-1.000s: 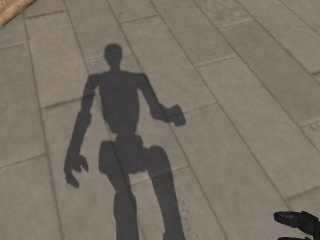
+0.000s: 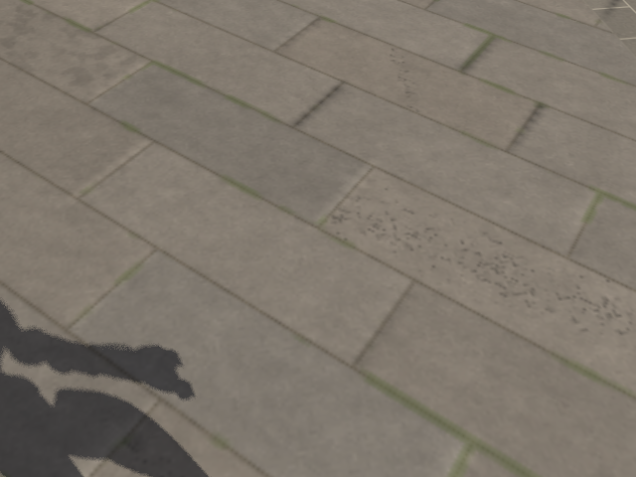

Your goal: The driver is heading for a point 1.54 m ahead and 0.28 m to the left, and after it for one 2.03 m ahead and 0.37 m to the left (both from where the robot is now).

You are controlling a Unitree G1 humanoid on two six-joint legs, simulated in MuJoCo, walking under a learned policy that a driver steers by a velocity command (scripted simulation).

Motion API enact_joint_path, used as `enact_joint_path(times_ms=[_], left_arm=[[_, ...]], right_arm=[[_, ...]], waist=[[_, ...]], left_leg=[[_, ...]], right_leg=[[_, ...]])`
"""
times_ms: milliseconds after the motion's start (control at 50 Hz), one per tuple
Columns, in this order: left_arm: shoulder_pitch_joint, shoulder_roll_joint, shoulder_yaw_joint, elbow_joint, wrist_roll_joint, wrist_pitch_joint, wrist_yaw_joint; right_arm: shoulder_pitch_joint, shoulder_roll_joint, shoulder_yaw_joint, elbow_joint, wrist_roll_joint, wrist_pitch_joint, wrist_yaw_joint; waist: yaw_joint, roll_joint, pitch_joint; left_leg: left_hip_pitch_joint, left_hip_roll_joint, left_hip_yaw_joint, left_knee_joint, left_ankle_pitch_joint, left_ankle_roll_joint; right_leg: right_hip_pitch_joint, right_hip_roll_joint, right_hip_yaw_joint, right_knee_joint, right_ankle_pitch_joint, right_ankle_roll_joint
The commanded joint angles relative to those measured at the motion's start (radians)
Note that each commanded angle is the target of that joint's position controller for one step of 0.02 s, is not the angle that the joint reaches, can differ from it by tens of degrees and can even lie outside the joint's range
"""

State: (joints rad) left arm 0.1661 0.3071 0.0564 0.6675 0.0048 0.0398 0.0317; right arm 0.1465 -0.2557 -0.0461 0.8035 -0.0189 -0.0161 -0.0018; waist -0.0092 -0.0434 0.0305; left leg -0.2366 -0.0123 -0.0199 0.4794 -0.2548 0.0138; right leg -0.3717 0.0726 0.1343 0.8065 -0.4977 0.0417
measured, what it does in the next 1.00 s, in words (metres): steps on the spot: right foot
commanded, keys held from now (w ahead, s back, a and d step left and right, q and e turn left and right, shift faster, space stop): no key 1.00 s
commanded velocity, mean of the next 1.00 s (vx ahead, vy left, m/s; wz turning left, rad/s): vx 0.00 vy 0.00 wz -0.04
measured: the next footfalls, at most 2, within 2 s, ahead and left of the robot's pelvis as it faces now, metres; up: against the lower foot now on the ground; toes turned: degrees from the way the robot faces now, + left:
right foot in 0.16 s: +0.02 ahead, -0.15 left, +0.00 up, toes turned +3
right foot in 1.82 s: +0.24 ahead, -0.10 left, +0.00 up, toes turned +0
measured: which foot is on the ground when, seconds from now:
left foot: down 0.00-1.00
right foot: up 0.00-0.14, down 0.16-1.00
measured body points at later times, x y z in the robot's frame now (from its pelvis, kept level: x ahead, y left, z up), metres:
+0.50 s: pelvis -0.01 -0.03 +0.00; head +0.00 -0.03 +0.45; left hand +0.10 +0.23 -0.12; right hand +0.08 -0.30 -0.13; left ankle +0.00 +0.12 -0.74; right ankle -0.02 -0.15 -0.74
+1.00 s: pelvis -0.01 -0.03 +0.00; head +0.00 -0.03 +0.45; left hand +0.05 +0.23 -0.14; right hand +0.03 -0.29 -0.15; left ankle +0.00 +0.12 -0.74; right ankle -0.02 -0.15 -0.74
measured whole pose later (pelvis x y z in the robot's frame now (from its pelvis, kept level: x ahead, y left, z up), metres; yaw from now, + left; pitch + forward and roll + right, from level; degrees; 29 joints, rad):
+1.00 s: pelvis -0.01 -0.03 +0.00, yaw +0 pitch -2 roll +0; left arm 0.24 0.23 0.02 1.00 0.00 0.00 0.03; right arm 0.20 -0.24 -0.02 1.09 0.00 0.01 -0.04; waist -0.01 0.00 0.04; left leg -0.20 0.03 -0.04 0.48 -0.25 -0.05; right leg -0.17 0.02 0.05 0.49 -0.29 0.00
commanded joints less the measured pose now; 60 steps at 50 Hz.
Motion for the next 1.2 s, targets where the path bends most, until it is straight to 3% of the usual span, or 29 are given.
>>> enact_joint_path(times_ms=[20, 60, 80, 120, 140, 160, 180, 200, 220, 240, 280, 400, 760, 1200], left_arm=[[0.025, 0.095, 0.04, -0.038, -0.004, -0.001, 0.008], [0.018, 0.04, 0.018, -0.025, -0.006, -0.006, 0.002], [0.007, 0.031, 0.014, -0.02, -0.01, -0.009, 0.0], [0.039, 0.039, 0.019, 0.01, -0.015, -0.011, -0.003], [0.041, 0.055, 0.021, 0.018, -0.009, -0.01, -0.004], [0.032, 0.098, 0.027, 0.009, 0.001, -0.009, 0.0], [0.029, 0.162, 0.038, 0.005, 0.004, -0.005, 0.007], [0.023, 0.131, 0.035, 0.024, 0.007, -0.006, -0.004], [0.015, 0.088, 0.025, 0.019, 0.011, -0.011, -0.014], [0.018, 0.073, 0.019, 0.033, 0.018, -0.017, -0.015], [0.021, 0.077, 0.017, 0.048, 0.015, -0.033, -0.015], [0.045, 0.066, 0.005, 0.093, 0.011, -0.05, -0.007], [0.071, 0.042, -0.012, 0.232, 0.001, -0.053, -0.003], [0.126, 0.017, -0.03, 0.353, -0.004, -0.05, 0.004]], right_arm=[[-0.083, -0.156, -0.028, -0.059, 0.018, -0.018, -0.01], [-0.085, -0.144, -0.025, -0.046, 0.017, -0.003, -0.009], [-0.066, -0.144, -0.024, -0.038, 0.016, 0.005, -0.009], [-0.053, -0.146, -0.021, -0.023, 0.025, 0.015, -0.008], [-0.025, -0.141, -0.017, -0.012, 0.029, 0.013, -0.007], [0.0, -0.132, -0.011, -0.005, 0.022, 0.002, -0.002], [0.026, -0.133, -0.01, -0.004, 0.003, -0.012, 0.008], [0.016, -0.11, -0.004, 0.009, 0.004, -0.016, 0.009], [-0.035, -0.131, -0.006, 0.013, 0.004, -0.013, 0.007], [-0.053, -0.123, -0.005, 0.016, 0.007, -0.008, 0.003], [-0.044, -0.119, -0.005, 0.03, 0.01, 0.007, -0.007], [-0.023, -0.117, -0.007, 0.09, 0.012, 0.017, -0.021], [0.039, -0.116, -0.003, 0.229, 0.017, 0.017, -0.041], [0.108, -0.076, 0.014, 0.279, 0.019, 0.02, -0.047]], waist=[[0.029, 0.178, -0.059], [0.018, 0.201, -0.071], [0.002, 0.211, -0.082], [0.017, 0.208, -0.096], [0.014, 0.192, -0.094], [-0.001, 0.138, -0.106], [-0.041, 0.021, -0.116], [-0.035, -0.054, -0.123], [-0.005, -0.014, -0.085], [-0.004, -0.007, -0.07], [-0.008, -0.017, -0.029], [-0.008, 0.001, -0.003], [-0.005, 0.033, -0.004], [0.001, 0.046, 0.016]], left_leg=[[0.094, 0.263, -0.245, -0.141, 0.409, 0.198], [0.1, 0.207, -0.169, -0.113, 0.46, 0.172], [0.112, 0.2, -0.16, -0.099, 0.493, 0.172], [0.117, 0.183, -0.146, -0.069, 0.485, 0.156], [0.098, 0.172, -0.147, -0.071, 0.434, 0.127], [0.051, 0.159, -0.144, -0.072, 0.336, 0.077], [0.01, 0.106, -0.092, -0.055, 0.229, 0.035], [0.062, 0.056, -0.027, -0.067, 0.106, -0.009], [0.071, 0.047, -0.015, -0.043, 0.084, -0.032], [0.072, 0.048, -0.011, -0.037, 0.091, -0.034], [0.06, 0.05, -0.016, -0.035, 0.115, -0.031], [0.062, 0.049, -0.017, -0.043, 0.108, -0.041], [0.059, 0.046, -0.013, -0.057, 0.135, -0.047], [0.046, 0.034, -0.002, -0.056, 0.134, -0.037]], right_leg=[[-0.054, -0.063, 0.012, 0.103, -0.024, 0.05], [0.022, -0.077, -0.054, -0.056, 0.02, 0.058], [0.058, -0.075, -0.076, -0.136, 0.064, 0.057], [0.163, -0.061, -0.114, -0.369, 0.251, 0.041], [0.227, -0.066, -0.102, -0.464, 0.364, 0.022], [0.303, -0.118, -0.037, -0.458, 0.493, -0.004], [0.334, -0.175, 0.009, -0.381, 0.642, -0.045], [0.252, -0.16, -0.003, -0.369, 0.481, -0.082], [0.208, -0.145, 0.0, -0.391, 0.399, -0.084], [0.184, -0.143, 0.001, -0.407, 0.368, -0.075], [0.159, -0.132, -0.004, -0.411, 0.376, -0.061], [0.138, -0.122, -0.009, -0.418, 0.335, -0.057], [0.162, -0.091, -0.051, -0.416, 0.368, -0.059], [0.146, -0.074, -0.08, -0.413, 0.354, -0.047]])
Velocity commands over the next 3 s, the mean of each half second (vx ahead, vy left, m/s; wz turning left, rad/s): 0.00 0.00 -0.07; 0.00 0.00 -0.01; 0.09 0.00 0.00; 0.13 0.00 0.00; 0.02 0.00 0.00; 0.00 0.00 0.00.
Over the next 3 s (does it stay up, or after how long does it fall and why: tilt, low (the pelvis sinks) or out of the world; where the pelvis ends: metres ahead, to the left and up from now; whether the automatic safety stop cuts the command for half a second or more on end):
stays up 0.17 0.03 0.00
